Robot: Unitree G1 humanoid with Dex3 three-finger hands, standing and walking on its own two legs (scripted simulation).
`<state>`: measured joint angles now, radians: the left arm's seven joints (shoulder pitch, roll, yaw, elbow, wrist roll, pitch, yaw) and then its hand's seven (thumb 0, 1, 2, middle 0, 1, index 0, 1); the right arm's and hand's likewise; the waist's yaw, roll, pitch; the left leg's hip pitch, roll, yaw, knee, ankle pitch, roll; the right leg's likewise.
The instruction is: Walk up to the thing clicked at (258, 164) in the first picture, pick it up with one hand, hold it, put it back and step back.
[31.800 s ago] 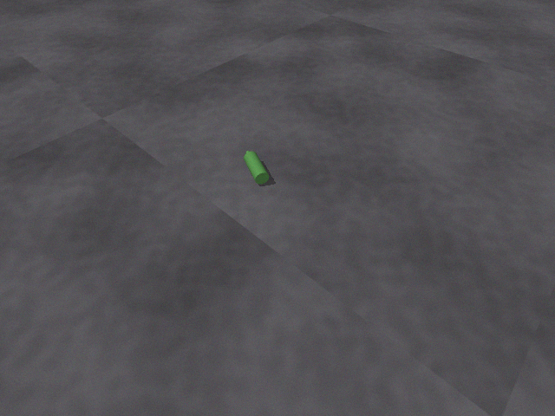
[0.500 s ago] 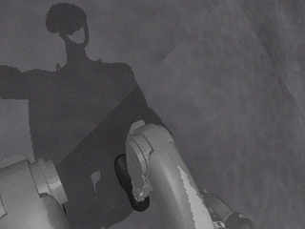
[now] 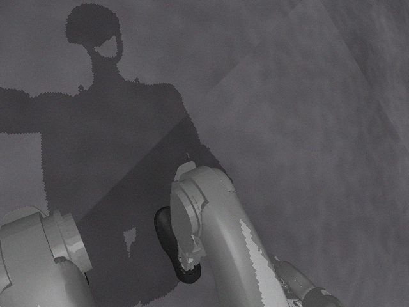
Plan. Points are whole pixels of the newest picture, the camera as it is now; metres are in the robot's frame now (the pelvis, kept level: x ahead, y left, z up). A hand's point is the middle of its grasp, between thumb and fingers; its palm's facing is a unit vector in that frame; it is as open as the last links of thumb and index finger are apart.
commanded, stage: settle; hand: left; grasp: from above
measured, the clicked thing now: out of the picture +0.44 +0.38 -0.27
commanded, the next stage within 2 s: lift in 0.68 s
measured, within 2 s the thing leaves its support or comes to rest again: leaves its support in 0.04 s
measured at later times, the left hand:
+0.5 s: hand out of the picture +0.44 +0.38 -0.16, palm faces -0.46 -0.10 -0.88, open 10.3 cm
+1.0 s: hand out of the picture +0.42 +0.38 -0.09, palm faces -0.46 -0.12 -0.88, open 10.4 cm
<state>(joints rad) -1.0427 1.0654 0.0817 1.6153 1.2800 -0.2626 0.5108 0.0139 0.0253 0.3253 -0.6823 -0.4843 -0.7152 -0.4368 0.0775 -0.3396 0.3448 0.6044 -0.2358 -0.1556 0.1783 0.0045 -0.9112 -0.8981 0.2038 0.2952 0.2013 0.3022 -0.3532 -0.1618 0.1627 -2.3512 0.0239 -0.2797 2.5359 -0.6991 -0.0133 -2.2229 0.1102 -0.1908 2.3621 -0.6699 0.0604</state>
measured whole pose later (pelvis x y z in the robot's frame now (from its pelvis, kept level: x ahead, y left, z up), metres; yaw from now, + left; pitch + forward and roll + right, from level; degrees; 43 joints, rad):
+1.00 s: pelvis -0.01 +0.00 +0.05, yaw +6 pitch +34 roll -10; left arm -0.90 0.83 0.05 1.16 1.15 -0.19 0.12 0.01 0.00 0.35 -0.71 -0.47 -0.73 -0.44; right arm 0.19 -0.30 0.12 0.61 -0.09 0.06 0.10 0.01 -0.92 -0.90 0.20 0.30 0.20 0.30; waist -0.22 0.00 -0.03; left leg -2.29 0.00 -0.16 2.32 -0.63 0.00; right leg -2.17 0.05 -0.10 2.23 -0.66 0.05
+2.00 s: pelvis +0.02 +0.00 +0.34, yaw +14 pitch +18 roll -3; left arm -0.34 0.52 -0.13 0.78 1.00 -0.10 0.06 0.00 -0.03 0.44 -0.67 -0.55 -0.69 -0.53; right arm 0.23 -0.24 -0.01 0.71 0.05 0.00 -0.06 0.01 -0.91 -0.90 0.20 0.30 0.20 0.30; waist -0.07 0.04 -0.16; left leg -1.13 0.03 -0.04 1.30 -0.48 0.00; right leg -1.07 0.03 0.00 1.25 -0.49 0.02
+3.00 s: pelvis +0.08 +0.02 +0.45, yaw +14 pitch +6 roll +0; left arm -0.27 0.42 -0.21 0.73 1.00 -0.04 0.02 0.00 -0.05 0.52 -0.62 -0.63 -0.64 -0.61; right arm 0.22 -0.25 -0.04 0.71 0.06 0.04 -0.05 0.01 -0.90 -0.89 0.20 0.30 0.20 0.30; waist -0.02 0.04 -0.06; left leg -0.44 0.02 0.02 0.66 -0.32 0.00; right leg -0.42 0.01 0.05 0.64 -0.33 0.02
